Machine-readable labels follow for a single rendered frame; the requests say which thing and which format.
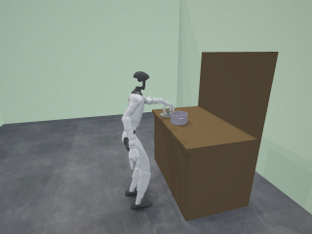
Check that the robot left upper arm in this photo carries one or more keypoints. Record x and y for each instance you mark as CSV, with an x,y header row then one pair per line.
x,y
148,100

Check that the robot right forearm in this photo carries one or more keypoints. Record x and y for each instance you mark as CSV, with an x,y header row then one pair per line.
x,y
128,128

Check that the humanoid robot head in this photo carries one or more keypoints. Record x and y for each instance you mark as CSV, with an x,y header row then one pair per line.
x,y
141,76

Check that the table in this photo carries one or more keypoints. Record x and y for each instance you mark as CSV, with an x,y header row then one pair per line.
x,y
209,163

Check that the pot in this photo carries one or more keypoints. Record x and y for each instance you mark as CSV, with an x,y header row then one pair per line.
x,y
179,118

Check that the robot right upper arm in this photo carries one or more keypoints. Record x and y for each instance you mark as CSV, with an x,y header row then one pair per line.
x,y
135,102

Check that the right robot foot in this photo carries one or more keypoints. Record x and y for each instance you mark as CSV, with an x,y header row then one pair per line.
x,y
142,205

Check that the lid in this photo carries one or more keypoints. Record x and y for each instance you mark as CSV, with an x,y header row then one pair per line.
x,y
166,115

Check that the robot left hand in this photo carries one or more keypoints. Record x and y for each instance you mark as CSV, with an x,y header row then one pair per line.
x,y
172,108

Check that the robot left forearm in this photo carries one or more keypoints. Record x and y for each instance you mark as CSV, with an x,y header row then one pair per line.
x,y
158,100

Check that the robot right hand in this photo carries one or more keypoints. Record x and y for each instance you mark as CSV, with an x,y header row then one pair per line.
x,y
134,155

